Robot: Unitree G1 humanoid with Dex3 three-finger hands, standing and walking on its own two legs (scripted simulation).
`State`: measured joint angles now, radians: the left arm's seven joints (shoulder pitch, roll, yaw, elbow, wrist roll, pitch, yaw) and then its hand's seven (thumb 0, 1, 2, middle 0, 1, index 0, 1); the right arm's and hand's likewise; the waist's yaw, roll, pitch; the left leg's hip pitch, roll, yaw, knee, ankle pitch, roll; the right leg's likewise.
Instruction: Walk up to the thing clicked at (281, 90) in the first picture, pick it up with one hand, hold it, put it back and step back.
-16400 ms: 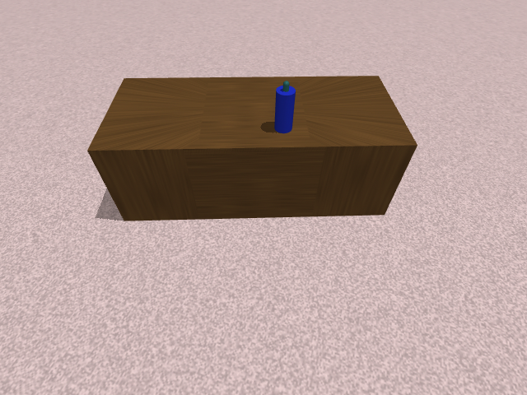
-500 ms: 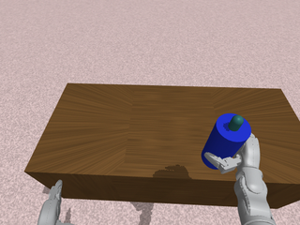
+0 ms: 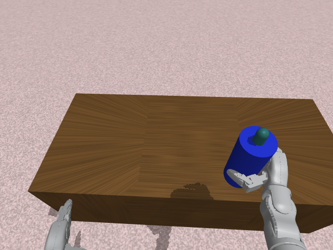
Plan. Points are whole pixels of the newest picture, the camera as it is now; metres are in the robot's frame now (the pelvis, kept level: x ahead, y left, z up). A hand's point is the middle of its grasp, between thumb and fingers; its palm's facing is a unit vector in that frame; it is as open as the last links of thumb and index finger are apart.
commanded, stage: hold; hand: right
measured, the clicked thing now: (248, 156) +0.32 -0.16 +0.07
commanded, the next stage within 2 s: crouch in 1.16 s
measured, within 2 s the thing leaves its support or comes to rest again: neither
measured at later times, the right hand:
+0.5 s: hand (248, 162) +0.33 -0.17 +0.04, palm faces +0.15 +0.99 +0.00, open 10.5 cm
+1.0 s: hand (242, 162) +0.32 -0.16 +0.04, palm faces +0.13 +0.99 -0.01, open 10.5 cm
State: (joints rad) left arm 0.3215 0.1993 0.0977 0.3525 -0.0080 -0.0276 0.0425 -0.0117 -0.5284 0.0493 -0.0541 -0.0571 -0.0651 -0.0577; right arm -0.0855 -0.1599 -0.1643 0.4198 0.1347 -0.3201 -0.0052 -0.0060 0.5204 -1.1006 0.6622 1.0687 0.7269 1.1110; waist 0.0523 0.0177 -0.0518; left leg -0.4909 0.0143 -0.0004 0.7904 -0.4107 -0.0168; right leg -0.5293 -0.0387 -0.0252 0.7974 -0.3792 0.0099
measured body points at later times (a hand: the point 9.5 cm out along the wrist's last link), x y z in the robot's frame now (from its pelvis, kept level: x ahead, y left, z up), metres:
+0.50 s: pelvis +0.00 +0.00 +0.00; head +0.03 -0.02 +0.45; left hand +0.15 +0.26 -0.05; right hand +0.31 -0.22 +0.04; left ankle -0.01 +0.13 -0.71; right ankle +0.01 -0.12 -0.71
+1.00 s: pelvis +0.00 +0.00 +0.00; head +0.03 +0.00 +0.45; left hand +0.15 +0.27 -0.05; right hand +0.31 -0.21 +0.04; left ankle -0.01 +0.13 -0.71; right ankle +0.01 -0.12 -0.71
